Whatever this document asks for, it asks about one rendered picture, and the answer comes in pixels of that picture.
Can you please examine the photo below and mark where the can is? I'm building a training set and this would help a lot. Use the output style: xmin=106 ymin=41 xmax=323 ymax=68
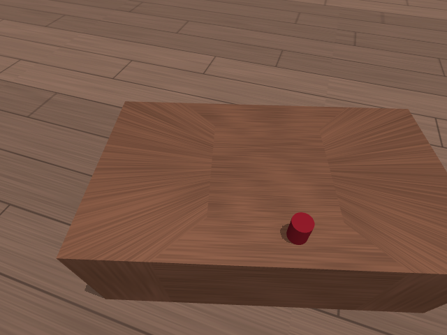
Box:
xmin=286 ymin=212 xmax=315 ymax=245

